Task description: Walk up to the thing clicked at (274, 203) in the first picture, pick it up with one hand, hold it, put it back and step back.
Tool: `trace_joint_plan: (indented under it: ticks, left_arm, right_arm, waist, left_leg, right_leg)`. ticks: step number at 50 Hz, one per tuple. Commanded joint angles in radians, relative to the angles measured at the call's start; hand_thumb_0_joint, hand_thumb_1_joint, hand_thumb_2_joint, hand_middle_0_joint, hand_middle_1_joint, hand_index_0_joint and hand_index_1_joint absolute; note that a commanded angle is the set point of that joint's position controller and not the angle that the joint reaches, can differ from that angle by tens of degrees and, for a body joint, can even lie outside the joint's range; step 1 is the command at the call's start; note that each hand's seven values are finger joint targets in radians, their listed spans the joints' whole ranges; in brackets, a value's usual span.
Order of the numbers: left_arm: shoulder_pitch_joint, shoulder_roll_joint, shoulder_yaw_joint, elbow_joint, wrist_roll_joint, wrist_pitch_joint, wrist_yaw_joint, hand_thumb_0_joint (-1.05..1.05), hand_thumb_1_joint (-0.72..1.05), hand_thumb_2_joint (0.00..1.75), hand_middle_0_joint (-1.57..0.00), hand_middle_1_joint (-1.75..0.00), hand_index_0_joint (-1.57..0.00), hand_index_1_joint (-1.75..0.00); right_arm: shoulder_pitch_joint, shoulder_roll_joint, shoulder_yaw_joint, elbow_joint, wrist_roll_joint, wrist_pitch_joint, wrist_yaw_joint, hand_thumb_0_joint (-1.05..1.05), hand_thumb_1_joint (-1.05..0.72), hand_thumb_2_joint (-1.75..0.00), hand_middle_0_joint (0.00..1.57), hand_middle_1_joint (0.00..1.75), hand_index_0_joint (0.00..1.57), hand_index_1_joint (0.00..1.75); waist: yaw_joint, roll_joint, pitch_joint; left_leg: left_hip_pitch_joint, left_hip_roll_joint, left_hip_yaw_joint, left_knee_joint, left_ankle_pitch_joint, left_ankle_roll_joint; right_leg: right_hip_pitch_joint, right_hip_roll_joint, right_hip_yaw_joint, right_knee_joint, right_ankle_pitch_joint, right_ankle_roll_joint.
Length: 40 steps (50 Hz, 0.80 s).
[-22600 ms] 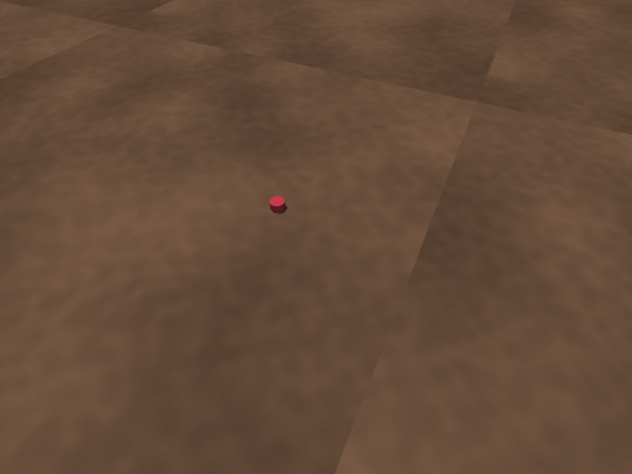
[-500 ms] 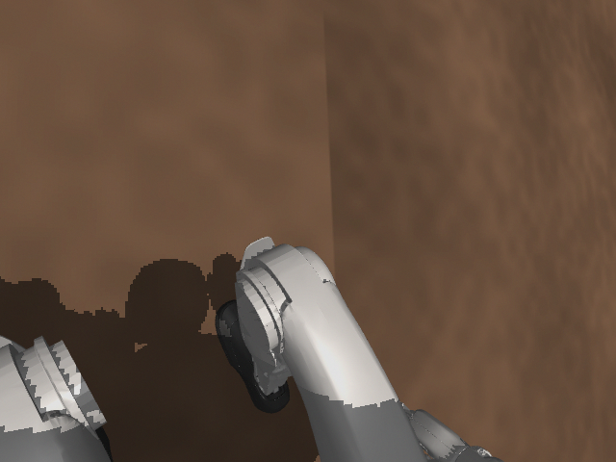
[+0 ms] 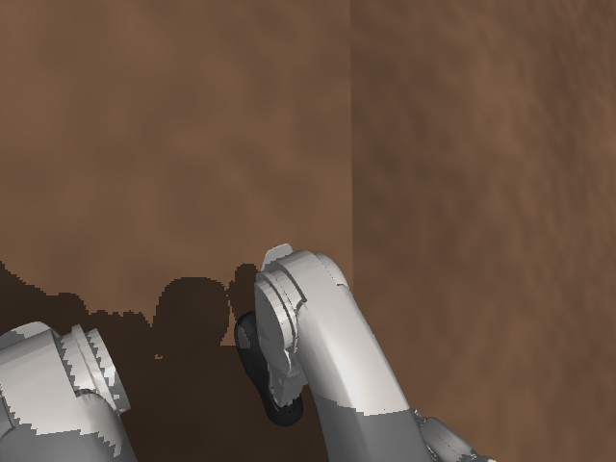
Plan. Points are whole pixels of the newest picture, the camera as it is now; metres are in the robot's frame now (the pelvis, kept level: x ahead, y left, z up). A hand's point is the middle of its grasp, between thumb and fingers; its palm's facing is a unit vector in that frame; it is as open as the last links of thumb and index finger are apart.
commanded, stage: settle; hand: left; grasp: from above
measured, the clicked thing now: out of the picture +0.47 +0.33 -0.27
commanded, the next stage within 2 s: lift in 0.52 s
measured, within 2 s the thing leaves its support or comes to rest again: neither
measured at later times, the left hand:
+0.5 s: hand out of the picture +0.45 +0.33 -0.16, palm faces -0.43 -0.12 -0.90, open 8.8 cm
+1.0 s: hand out of the picture +0.42 +0.34 -0.09, palm faces -0.45 -0.15 -0.88, open 8.8 cm
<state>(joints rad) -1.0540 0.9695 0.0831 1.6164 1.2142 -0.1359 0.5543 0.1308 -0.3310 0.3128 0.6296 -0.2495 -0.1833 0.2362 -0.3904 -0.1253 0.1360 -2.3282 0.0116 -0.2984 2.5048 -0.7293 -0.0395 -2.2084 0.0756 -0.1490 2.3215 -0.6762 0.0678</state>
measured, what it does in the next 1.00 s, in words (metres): stands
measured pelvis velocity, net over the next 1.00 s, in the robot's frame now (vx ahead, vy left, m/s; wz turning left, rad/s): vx -0.01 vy -0.01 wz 0.14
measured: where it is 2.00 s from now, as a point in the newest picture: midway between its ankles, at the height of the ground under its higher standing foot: (202, 431)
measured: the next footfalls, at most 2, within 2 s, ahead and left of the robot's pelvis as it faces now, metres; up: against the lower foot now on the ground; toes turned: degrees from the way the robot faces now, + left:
none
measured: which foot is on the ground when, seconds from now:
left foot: down 0.00-1.00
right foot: down 0.00-1.00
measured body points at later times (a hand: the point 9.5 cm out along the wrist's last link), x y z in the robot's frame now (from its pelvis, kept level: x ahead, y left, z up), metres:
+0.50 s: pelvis +0.00 -0.01 +0.01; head +0.23 +0.10 +0.38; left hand +0.47 +0.33 -0.11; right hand +0.08 -0.27 -0.08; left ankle +0.06 +0.13 -0.29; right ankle +0.11 -0.13 -0.28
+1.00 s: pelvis -0.01 -0.01 +0.04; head +0.21 +0.08 +0.43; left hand +0.44 +0.34 -0.04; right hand +0.08 -0.28 -0.06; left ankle +0.06 +0.13 -0.29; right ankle +0.11 -0.13 -0.28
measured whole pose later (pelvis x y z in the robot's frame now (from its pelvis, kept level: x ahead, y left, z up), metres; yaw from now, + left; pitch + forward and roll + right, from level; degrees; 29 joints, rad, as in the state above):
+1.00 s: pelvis -0.01 -0.01 +0.04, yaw +8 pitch +35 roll -8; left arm -0.89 0.68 0.01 1.15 1.11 -0.07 0.13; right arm 0.21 -0.30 0.06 0.64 -0.09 0.06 0.11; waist -0.21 0.04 -0.09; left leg -2.26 0.00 -0.15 2.29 -0.65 -0.03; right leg -2.17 0.02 -0.04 2.22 -0.66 0.05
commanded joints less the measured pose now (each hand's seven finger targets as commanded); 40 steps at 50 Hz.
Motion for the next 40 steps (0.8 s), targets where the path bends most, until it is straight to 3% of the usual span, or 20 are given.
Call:
trace_joint_plan:
  ticks: [1,4,7,8,9,11,12,15,17,25,27,29,31,32,33,35,40]
  left_arm:
    - [-0.255,0.170,0.014,-0.206,-0.016,0.018,0.002,0.00,0.87,0.58,-1.15,-0.61,-1.19,-0.58]
    - [-0.260,0.104,-0.015,-0.275,-0.028,0.032,-0.039,0.00,0.92,0.56,-1.17,-0.63,-1.21,-0.58]
    - [-0.230,0.073,-0.023,-0.268,-0.050,0.046,-0.082,0.00,0.93,0.59,-1.19,-0.63,-1.23,-0.59]
    - [-0.262,0.034,-0.046,-0.315,-0.053,0.046,-0.099,0.00,0.95,0.59,-1.19,-0.65,-1.24,-0.60]
    - [-0.225,0.043,-0.042,-0.263,-0.048,0.052,-0.112,0.00,0.95,0.60,-1.20,-0.65,-1.25,-0.60]
    - [-0.279,0.015,-0.056,-0.336,-0.053,0.047,-0.137,0.00,0.95,0.58,-1.19,-0.65,-1.24,-0.60]
    - [-0.245,0.036,-0.036,-0.279,-0.049,0.055,-0.147,0.00,0.94,0.60,-1.19,-0.64,-1.24,-0.60]
    - [-0.283,0.014,-0.048,-0.329,-0.042,0.045,-0.179,0.00,0.91,0.58,-1.17,-0.64,-1.21,-0.60]
    - [-0.291,0.036,-0.041,-0.353,-0.031,0.040,-0.190,0.00,0.89,0.59,-1.18,-0.62,-1.21,-0.58]
    - [-0.328,0.036,-0.033,-0.366,-0.018,0.027,-0.216,0.00,0.83,0.57,-1.12,-0.63,-1.15,-0.59]
    - [-0.342,0.049,-0.028,-0.377,-0.021,0.023,-0.219,0.00,0.81,0.59,-1.10,-0.63,-1.14,-0.60]
    - [-0.359,0.024,-0.043,-0.378,-0.030,0.020,-0.226,0.00,0.81,0.59,-1.09,-0.66,-1.13,-0.62]
    - [-0.352,0.049,-0.029,-0.383,-0.029,0.019,-0.229,0.00,0.81,0.53,-1.09,-0.70,-1.16,-0.64]
    - [-0.340,0.036,-0.034,-0.380,-0.032,0.021,-0.236,0.00,0.73,0.53,-1.01,-0.62,-1.08,-0.56]
    - [-0.335,0.029,-0.037,-0.402,-0.037,0.023,-0.245,0.00,0.76,0.53,-1.06,-0.68,-1.12,-0.62]
    - [-0.323,0.024,-0.033,-0.425,-0.045,0.033,-0.263,0.00,0.74,0.48,-0.98,-0.71,-1.06,-0.63]
    - [-0.287,0.023,-0.017,-0.518,-0.072,0.063,-0.315,0.00,0.73,0.53,-0.98,-0.72,-1.05,-0.65]
  right_arm:
    - [0.198,-0.331,-0.153,0.025,0.027,0.018,-0.014,0.00,-0.91,-0.90,0.20,0.30,0.20,0.30]
    - [0.223,-0.314,-0.185,0.040,0.046,0.032,-0.012,0.00,-0.90,-0.90,0.20,0.30,0.20,0.30]
    - [0.235,-0.310,-0.206,0.046,0.068,0.045,-0.013,0.00,-0.91,-0.90,0.20,0.30,0.20,0.30]
    - [0.240,-0.305,-0.213,0.048,0.072,0.049,-0.011,0.00,-0.90,-0.90,0.20,0.30,0.20,0.30]
    - [0.243,-0.297,-0.217,0.056,0.079,0.058,-0.012,0.00,-0.90,-0.90,0.20,0.30,0.20,0.30]
    - [0.241,-0.292,-0.225,0.033,0.089,0.067,-0.014,0.00,-0.90,-0.90,0.20,0.30,0.20,0.30]
    - [0.259,-0.296,-0.230,0.052,0.092,0.076,-0.016,0.00,-0.90,-0.90,0.20,0.30,0.20,0.30]
    - [0.253,-0.288,-0.237,0.029,0.101,0.093,-0.025,0.00,-0.90,-0.90,0.20,0.30,0.20,0.30]
    - [0.234,-0.279,-0.243,0.013,0.107,0.102,-0.033,0.00,-0.91,-0.90,0.20,0.30,0.20,0.30]
    - [0.236,-0.251,-0.254,0.004,0.113,0.139,-0.073,0.00,-0.90,-0.90,0.20,0.30,0.20,0.30]
    - [0.237,-0.245,-0.257,0.003,0.113,0.146,-0.085,0.00,-0.90,-0.90,0.20,0.30,0.20,0.30]
    - [0.240,-0.230,-0.252,0.007,0.109,0.151,-0.095,0.00,-0.90,-0.90,0.20,0.30,0.20,0.30]
    - [0.249,-0.233,-0.256,0.011,0.111,0.155,-0.104,0.00,-0.93,-0.91,0.20,0.30,0.20,0.30]
    - [0.253,-0.234,-0.260,0.011,0.113,0.155,-0.109,0.00,-0.88,-0.89,0.20,0.30,0.20,0.30]
    - [0.254,-0.231,-0.263,0.013,0.114,0.158,-0.110,0.00,-0.93,-0.91,0.20,0.30,0.20,0.30]
    - [0.264,-0.232,-0.271,0.009,0.121,0.166,-0.115,0.00,-0.91,-0.90,0.20,0.30,0.20,0.30]
    - [0.262,-0.235,-0.305,-0.008,0.140,0.196,-0.128,0.00,-0.91,-0.90,0.20,0.30,0.20,0.30]
  waist:
    - [-0.014,0.648,-0.710]
    - [-0.001,0.622,-0.767]
    - [0.022,0.569,-0.750]
    - [0.017,0.582,-0.762]
    - [0.024,0.555,-0.755]
    - [0.029,0.531,-0.752]
    - [0.036,0.509,-0.755]
    - [0.045,0.508,-0.766]
    - [0.066,0.498,-0.796]
    - [0.073,0.476,-0.814]
    - [0.077,0.451,-0.820]
    - [0.064,0.439,-0.812]
    - [0.077,0.424,-0.836]
    - [0.080,0.411,-0.841]
    - [0.086,0.426,-0.866]
    - [0.103,0.456,-0.914]
    - [0.144,0.495,-0.940]
  left_leg:
    - [0.544,0.033,0.150,-0.276,0.277,0.023]
    - [0.545,0.028,0.160,-0.283,0.277,0.030]
    - [0.503,0.022,0.165,-0.289,0.261,0.037]
    - [0.512,0.019,0.165,-0.292,0.274,0.035]
    - [0.492,0.021,0.172,-0.290,0.259,0.040]
    - [0.474,0.011,0.173,-0.302,0.251,0.042]
    - [0.463,0.010,0.175,-0.304,0.245,0.044]
    - [0.480,0.002,0.178,-0.319,0.247,0.041]
    - [0.484,-0.001,0.198,-0.312,0.244,0.046]
    - [0.466,-0.015,0.219,-0.332,0.187,0.048]
    - [0.452,-0.016,0.229,-0.323,0.181,0.053]
    - [0.428,-0.016,0.235,-0.320,0.177,0.055]
    - [0.430,-0.015,0.240,-0.320,0.199,0.058]
    - [0.438,-0.016,0.241,-0.318,0.208,0.058]
    - [0.464,-0.014,0.244,-0.324,0.231,0.056]
    - [0.508,-0.017,0.245,-0.346,0.263,0.052]
    - [0.572,-0.023,0.251,-0.401,0.256,0.045]
  right_leg:
    - [0.338,0.029,-0.117,-0.185,0.297,-0.106]
    - [0.343,0.025,-0.102,-0.194,0.305,-0.100]
    - [0.307,0.019,-0.093,-0.199,0.282,-0.103]
    - [0.293,0.016,-0.095,-0.192,0.289,-0.105]
    - [0.303,0.021,-0.085,-0.196,0.280,-0.102]
    - [0.289,0.012,-0.082,-0.204,0.265,-0.106]
    - [0.299,0.011,-0.079,-0.202,0.260,-0.104]
    - [0.284,0.003,-0.072,-0.203,0.255,-0.109]
    - [0.305,0.003,-0.057,-0.213,0.253,-0.108]
    - [0.302,-0.003,-0.031,-0.236,0.175,-0.114]
    - [0.313,-0.003,-0.018,-0.257,0.158,-0.112]
    - [0.342,0.000,-0.005,-0.266,0.151,-0.111]
    - [0.358,-0.003,-0.006,-0.275,0.173,-0.106]
    - [0.359,-0.004,-0.005,-0.276,0.180,-0.108]
    - [0.375,-0.007,-0.006,-0.275,0.208,-0.107]
    - [0.379,-0.012,-0.014,-0.267,0.244,-0.109]
    - [0.347,-0.021,-0.015,-0.286,0.218,-0.124]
